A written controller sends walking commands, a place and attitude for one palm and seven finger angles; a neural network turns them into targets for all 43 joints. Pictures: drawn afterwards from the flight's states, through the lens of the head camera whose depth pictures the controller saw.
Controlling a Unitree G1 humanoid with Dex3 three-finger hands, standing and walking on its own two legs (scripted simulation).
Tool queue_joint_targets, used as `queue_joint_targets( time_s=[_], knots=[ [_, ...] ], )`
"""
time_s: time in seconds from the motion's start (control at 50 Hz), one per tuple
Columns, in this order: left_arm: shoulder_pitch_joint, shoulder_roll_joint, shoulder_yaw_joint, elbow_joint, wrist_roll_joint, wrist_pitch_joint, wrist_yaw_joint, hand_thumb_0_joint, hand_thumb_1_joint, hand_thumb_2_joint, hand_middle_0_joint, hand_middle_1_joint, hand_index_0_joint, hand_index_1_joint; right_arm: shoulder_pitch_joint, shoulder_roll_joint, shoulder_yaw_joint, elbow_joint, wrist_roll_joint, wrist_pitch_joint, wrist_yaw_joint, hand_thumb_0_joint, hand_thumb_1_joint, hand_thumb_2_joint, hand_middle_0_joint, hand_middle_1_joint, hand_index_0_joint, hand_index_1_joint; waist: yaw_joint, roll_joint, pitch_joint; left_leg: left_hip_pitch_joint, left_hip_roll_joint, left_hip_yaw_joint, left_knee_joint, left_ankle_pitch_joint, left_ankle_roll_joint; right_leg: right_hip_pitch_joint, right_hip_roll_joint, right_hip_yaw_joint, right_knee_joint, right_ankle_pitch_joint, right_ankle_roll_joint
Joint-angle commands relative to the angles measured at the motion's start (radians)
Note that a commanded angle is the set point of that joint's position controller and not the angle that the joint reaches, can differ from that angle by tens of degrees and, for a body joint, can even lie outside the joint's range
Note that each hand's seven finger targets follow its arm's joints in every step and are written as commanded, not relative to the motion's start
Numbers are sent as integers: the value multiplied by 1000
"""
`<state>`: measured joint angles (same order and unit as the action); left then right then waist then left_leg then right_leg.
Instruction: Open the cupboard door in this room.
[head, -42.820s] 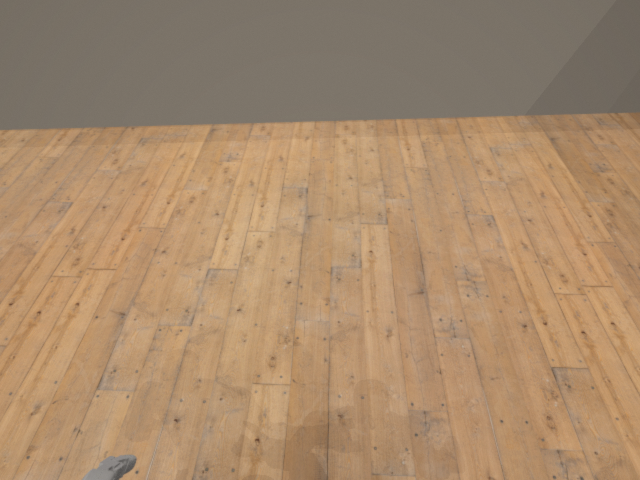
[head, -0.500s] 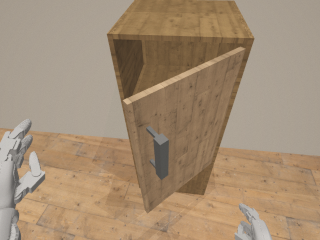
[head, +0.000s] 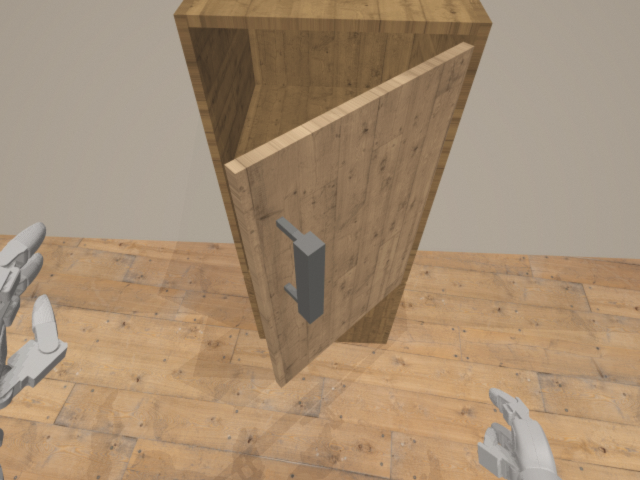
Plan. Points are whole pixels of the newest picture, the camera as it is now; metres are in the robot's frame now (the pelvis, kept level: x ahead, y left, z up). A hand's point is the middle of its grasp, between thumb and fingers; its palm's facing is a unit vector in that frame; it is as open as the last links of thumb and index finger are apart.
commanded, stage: step back with the hand held close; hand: left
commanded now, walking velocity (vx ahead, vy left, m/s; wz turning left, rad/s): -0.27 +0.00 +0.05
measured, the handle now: (298, 271) +0.35 +0.06 +0.07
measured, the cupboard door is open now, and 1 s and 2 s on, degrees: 45 45 45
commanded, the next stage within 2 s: stop stepping back and stand still in 0.72 s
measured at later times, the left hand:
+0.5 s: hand out of the picture +0.07 +0.31 +0.15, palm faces +0.51 -0.76 -0.40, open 7.4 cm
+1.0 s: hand out of the picture -0.04 +0.31 +0.17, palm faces +0.36 -0.79 -0.50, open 7.4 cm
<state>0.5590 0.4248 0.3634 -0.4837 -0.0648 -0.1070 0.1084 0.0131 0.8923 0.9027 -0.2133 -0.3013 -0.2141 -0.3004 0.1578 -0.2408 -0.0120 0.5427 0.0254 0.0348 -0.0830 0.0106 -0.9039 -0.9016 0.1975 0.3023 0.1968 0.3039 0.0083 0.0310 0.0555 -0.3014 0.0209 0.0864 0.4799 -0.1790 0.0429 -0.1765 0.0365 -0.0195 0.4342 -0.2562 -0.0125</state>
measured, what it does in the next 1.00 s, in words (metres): walks backwards: left foot, then right foot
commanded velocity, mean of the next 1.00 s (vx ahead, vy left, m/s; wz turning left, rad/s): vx -0.22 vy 0.00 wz -0.01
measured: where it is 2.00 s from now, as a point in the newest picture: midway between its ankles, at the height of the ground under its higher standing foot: outside the picture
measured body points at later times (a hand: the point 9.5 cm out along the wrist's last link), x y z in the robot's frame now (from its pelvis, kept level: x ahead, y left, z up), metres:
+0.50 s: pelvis -0.10 +0.04 -0.02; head -0.10 +0.06 +0.43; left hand +0.04 +0.35 +0.17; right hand +0.08 -0.18 -0.10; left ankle -0.04 +0.12 -0.74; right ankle -0.02 -0.10 -0.74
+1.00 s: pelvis -0.24 +0.05 -0.02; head -0.22 +0.07 +0.43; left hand -0.07 +0.35 +0.20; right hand -0.05 -0.17 -0.09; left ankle -0.06 +0.12 -0.73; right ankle -0.37 -0.02 -0.74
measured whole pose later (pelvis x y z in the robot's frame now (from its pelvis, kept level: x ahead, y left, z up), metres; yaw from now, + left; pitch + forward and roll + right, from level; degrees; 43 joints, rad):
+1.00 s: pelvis -0.24 +0.05 -0.02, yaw -1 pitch +3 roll -2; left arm 0.60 0.50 0.46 -0.62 -0.09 -0.18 0.14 0.01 0.89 0.90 -0.21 -0.30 -0.21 -0.30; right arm 0.14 -0.18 0.03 0.61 -0.02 -0.10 -0.03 0.01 -0.90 -0.90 0.20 0.30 0.20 0.30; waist 0.01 -0.01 -0.02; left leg -0.59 -0.02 0.07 0.49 -0.10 -0.01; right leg -0.03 0.09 -0.06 0.39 -0.42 -0.08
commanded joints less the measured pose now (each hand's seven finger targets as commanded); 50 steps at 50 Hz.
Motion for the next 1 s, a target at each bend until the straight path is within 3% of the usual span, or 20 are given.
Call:
queue_joint_targets(
  time_s=[0.0,0.08,0.18,0.24,0.3,0.36,0.4,0.44,0.46,0.48,0.5,0.54,0.6,0.74,0.86,0.88,0.9,0.94,0.96,0.98],
  knots=[
    [21,196,186,-241,-7,-75,45,0,900,900,-200,-300,-200,-300,-74,-107,-42,-178,1,-52,-5,0,-900,-900,200,300,200,300,10,37,-230,150,88,-108,-10,315,3,-8,-91,72,-6,368,31],
    [37,184,185,-246,-3,-90,50,0,900,900,-200,-300,-200,-300,-67,-117,-41,-177,-4,-71,-1,0,-900,-900,200,300,200,300,5,92,-176,18,116,-165,-93,70,9,-4,-61,59,13,141,19],
    [8,166,200,-232,19,-116,56,0,900,900,-200,-300,-200,-300,-64,-129,-41,-178,-15,-106,-4,0,-900,-900,200,300,200,300,4,160,-91,-322,179,-276,-302,-483,41,137,3,14,151,-83,14],
    [-18,162,203,-228,24,-122,55,0,900,900,-200,-300,-200,-300,-51,-123,-47,-171,-14,-124,-1,0,-900,-900,200,300,200,300,9,131,-105,-365,181,-269,-298,-505,44,167,14,4,190,-95,3],
    [3,165,186,-255,17,-127,57,0,900,900,-200,-300,-200,-300,-33,-108,-49,-163,-12,-142,5,0,-900,-900,200,300,200,300,-2,9,-141,-178,89,-188,-134,-388,1,-15,-48,93,9,-192,-31],
    [-37,184,181,-278,18,-140,72,0,900,900,-200,-300,-200,-300,1,-109,-64,-100,-23,-143,9,0,-900,-900,200,300,200,300,-20,-174,-133,137,-28,-103,362,-218,-57,-451,-284,371,-254,-396,-149],
    [-95,158,146,-262,34,-134,80,0,900,900,-200,-300,-200,-300,-6,-93,-51,-87,-28,-142,13,0,-900,-900,200,300,200,300,-27,-210,-109,88,-16,-128,462,-232,-43,-425,-329,324,-205,-174,-149],
    [-160,167,147,-249,35,-124,81,0,900,900,-200,-300,-200,-300,-14,-87,-34,-82,-29,-141,3,0,-900,-900,200,300,200,300,-36,-190,-61,76,2,-121,197,-214,-38,-374,-241,200,-116,-94,-75],
    [-212,187,143,-267,34,-125,81,0,900,900,-200,-300,-200,-300,-37,-104,-33,-76,-25,-141,-9,0,-900,-900,200,300,200,300,-44,-59,-6,77,16,-138,11,-193,-36,-398,-167,144,-18,-144,-30],
    [-219,174,147,-293,32,-140,83,0,900,900,-200,-300,-200,-300,-50,-136,-31,-90,-29,-155,-19,0,-900,-900,200,300,200,300,-27,195,6,-73,161,-339,-195,-197,23,-311,-45,59,208,-153,19],
    [-228,178,172,-311,40,-154,91,0,900,900,-200,-300,-200,-300,-46,-121,-31,-93,-40,-177,-21,0,-900,-900,200,300,200,300,-14,355,-45,-164,313,-521,-286,-125,94,-225,24,30,474,-258,32],
    [-176,189,208,-264,38,-168,90,0,900,900,-200,-300,-200,-300,-19,-85,-45,-59,-51,-207,1,0,-900,-900,200,300,200,300,-15,213,-141,-196,344,-492,-314,-274,111,-153,25,121,734,-272,19],
    [-105,153,176,-325,23,-156,75,0,900,900,-200,-300,-200,-300,-39,-94,-63,-68,-42,-206,28,0,-900,-900,200,300,200,300,-11,58,-171,-53,289,-386,-237,-125,104,-244,27,102,743,-219,33],
    [-62,158,155,-372,0,-122,74,0,900,900,-200,-300,-200,-300,-57,-80,-41,-52,-41,-209,41,0,-900,-900,200,300,200,300,-7,226,-229,60,202,-280,-414,-315,-1,-141,78,-39,504,-286,21],
    [36,220,221,-319,-31,-124,65,0,900,900,-200,-300,-200,-300,-22,-59,-34,-55,-49,-195,40,0,-900,-900,200,300,200,300,9,284,-319,173,91,-138,-411,-190,-148,60,131,-129,19,-316,-39],
    [40,206,203,-328,-37,-123,58,0,900,900,-200,-300,-200,-300,-22,-53,-25,-62,-45,-188,44,0,-900,-900,200,300,200,300,7,267,-304,157,55,-100,-358,-147,-178,107,118,-131,-107,-258,-53],
    [52,240,223,-334,-34,-127,54,0,900,900,-200,-300,-200,-300,-11,-57,-20,-57,-39,-176,45,0,-900,-900,200,300,200,300,4,150,-293,203,5,-30,-182,-77,-167,53,34,-61,-229,-172,-77],
    [46,290,264,-348,-35,-131,54,0,900,900,-200,-300,-200,-300,-38,-63,-15,-47,-37,-146,42,0,-900,-900,200,300,200,300,4,-165,-177,207,-34,-65,306,-77,-79,-288,-251,179,-340,-85,-103],
    [12,330,311,-381,-39,-134,64,0,900,900,-200,-300,-200,-300,-66,-71,-13,-60,-45,-153,39,0,-900,-900,200,300,200,300,16,-139,-199,78,-43,-103,459,-155,-70,-263,-331,240,-299,29,-154],
    [-11,326,306,-342,-40,-123,66,0,900,900,-200,-300,-200,-300,-52,-74,-1,-66,-47,-156,44,0,-900,-900,200,300,200,300,0,-126,-206,-55,-2,-126,480,-121,-73,-154,-362,229,-245,72,-191]
  ],
)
